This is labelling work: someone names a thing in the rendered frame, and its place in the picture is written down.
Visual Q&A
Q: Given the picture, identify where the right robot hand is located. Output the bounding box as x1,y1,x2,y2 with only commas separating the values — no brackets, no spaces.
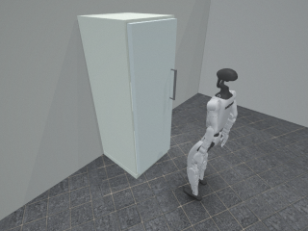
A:
219,132,229,147

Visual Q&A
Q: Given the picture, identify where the right robot forearm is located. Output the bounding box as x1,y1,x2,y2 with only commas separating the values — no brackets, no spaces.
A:
222,117,237,135

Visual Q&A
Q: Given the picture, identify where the robot right foot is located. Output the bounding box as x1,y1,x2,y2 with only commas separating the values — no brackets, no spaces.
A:
198,175,207,186

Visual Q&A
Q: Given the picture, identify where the fridge door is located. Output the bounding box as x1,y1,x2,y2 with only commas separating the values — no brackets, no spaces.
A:
127,18,177,174

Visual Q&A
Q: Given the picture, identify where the handle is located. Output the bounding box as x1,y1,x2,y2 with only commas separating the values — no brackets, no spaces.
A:
170,69,177,100

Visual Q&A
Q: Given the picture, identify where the robot right upper arm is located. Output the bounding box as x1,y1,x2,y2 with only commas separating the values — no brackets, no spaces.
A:
228,90,238,119

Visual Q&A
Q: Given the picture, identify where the left robot forearm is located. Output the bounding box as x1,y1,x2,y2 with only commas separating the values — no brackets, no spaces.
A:
198,127,215,156

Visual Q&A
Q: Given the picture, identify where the humanoid robot head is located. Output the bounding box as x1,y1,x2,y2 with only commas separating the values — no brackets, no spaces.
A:
215,68,238,100

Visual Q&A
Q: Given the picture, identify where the left robot hand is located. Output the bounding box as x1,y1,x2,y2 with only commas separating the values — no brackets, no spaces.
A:
192,152,205,169

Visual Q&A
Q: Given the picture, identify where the robot left upper arm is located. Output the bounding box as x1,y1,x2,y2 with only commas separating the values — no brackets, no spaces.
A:
207,98,220,135

